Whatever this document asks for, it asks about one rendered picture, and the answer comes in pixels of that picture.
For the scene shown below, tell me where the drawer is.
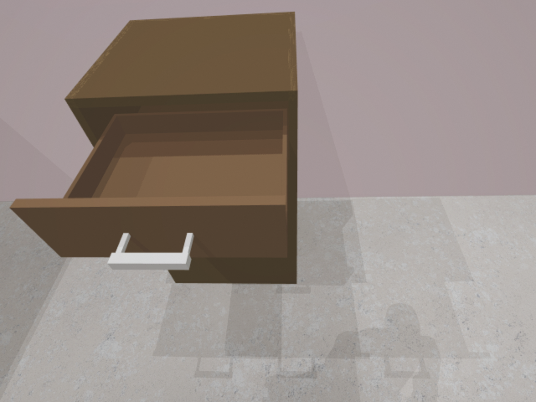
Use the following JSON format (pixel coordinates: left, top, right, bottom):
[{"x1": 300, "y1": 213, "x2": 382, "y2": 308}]
[{"x1": 10, "y1": 109, "x2": 288, "y2": 258}]

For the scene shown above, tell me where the handle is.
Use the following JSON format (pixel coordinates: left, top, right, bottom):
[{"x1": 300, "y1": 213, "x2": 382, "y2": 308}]
[{"x1": 107, "y1": 233, "x2": 194, "y2": 270}]

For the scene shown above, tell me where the cabinet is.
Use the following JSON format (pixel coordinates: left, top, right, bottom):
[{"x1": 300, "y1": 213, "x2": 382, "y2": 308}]
[{"x1": 64, "y1": 12, "x2": 298, "y2": 284}]

